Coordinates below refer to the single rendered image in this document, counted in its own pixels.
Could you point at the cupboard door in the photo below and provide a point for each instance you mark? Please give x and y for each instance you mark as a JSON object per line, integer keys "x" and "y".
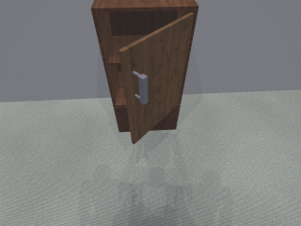
{"x": 161, "y": 56}

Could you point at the handle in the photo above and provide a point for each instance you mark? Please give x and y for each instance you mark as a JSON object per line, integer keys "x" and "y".
{"x": 143, "y": 88}

